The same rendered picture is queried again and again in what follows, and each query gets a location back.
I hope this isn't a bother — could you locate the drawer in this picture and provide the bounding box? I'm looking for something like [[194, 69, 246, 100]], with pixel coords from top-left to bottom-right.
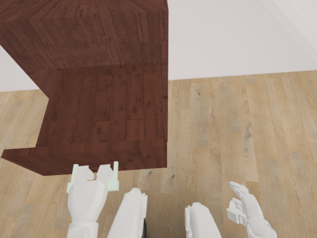
[[1, 61, 167, 176]]

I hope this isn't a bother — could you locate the handle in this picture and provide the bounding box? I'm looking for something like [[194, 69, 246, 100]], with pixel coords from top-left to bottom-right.
[[67, 161, 119, 193], [52, 47, 108, 64]]

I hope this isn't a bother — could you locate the robot right hand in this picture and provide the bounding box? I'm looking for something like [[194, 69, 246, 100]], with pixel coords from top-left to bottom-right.
[[226, 181, 264, 227]]

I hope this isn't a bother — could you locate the robot right forearm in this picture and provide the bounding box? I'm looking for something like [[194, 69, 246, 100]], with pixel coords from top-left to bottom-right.
[[246, 217, 277, 238]]

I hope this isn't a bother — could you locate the robot left hand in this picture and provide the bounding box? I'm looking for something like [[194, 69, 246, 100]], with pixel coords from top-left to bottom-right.
[[68, 164, 113, 222]]

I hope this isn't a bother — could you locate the right robot thigh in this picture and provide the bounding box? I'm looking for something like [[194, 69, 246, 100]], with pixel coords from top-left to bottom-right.
[[185, 204, 222, 238]]

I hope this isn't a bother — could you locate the robot left forearm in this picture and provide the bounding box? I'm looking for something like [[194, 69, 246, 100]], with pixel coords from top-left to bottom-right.
[[67, 220, 99, 238]]

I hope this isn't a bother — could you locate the robot thigh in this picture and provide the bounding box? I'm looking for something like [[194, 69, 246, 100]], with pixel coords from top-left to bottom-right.
[[107, 191, 148, 238], [185, 204, 222, 238]]

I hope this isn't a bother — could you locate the cabinet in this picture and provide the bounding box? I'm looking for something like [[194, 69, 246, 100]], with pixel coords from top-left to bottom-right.
[[0, 0, 168, 142]]

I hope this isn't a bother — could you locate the left robot thigh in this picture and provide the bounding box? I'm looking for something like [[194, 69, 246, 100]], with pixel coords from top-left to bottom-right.
[[107, 191, 148, 238]]

